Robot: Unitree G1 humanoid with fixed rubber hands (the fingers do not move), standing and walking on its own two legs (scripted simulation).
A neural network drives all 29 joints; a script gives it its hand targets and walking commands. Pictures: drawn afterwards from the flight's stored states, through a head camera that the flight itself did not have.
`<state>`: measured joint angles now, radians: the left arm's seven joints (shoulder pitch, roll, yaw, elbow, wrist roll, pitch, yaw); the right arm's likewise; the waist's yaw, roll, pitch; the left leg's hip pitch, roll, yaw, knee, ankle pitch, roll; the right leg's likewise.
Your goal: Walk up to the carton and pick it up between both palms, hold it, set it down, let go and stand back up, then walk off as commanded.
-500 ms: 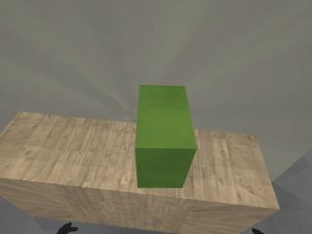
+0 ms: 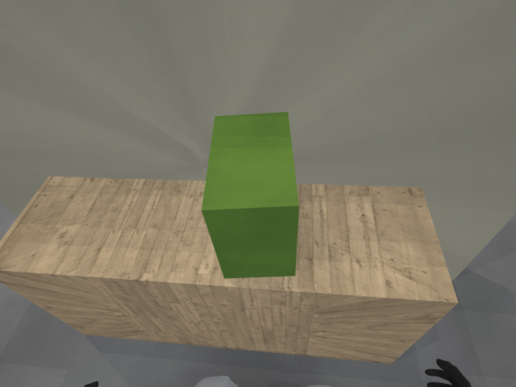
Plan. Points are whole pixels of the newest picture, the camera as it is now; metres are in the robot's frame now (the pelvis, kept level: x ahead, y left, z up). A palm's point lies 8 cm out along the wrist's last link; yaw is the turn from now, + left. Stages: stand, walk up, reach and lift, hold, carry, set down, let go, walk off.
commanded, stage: walk off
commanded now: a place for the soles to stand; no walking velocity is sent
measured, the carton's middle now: (255, 196) +0.53 +0.00 -0.08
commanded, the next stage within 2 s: none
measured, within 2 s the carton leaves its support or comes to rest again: neither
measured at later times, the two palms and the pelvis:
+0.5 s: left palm out of the picture -0.03 +0.37 -0.13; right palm out of the picture -0.08 -0.24 -0.10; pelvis -0.15 +0.08 -0.03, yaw +4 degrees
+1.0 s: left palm out of the picture -0.32 +0.50 -0.12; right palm out of the picture -0.17 -0.13 -0.07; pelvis -0.31 +0.18 +0.00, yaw +3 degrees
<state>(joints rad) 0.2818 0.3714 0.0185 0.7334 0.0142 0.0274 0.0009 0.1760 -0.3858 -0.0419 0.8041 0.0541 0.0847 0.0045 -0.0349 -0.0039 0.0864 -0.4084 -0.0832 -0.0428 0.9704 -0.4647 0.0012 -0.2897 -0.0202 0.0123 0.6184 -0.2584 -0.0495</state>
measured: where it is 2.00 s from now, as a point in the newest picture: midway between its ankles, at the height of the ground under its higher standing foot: outside the picture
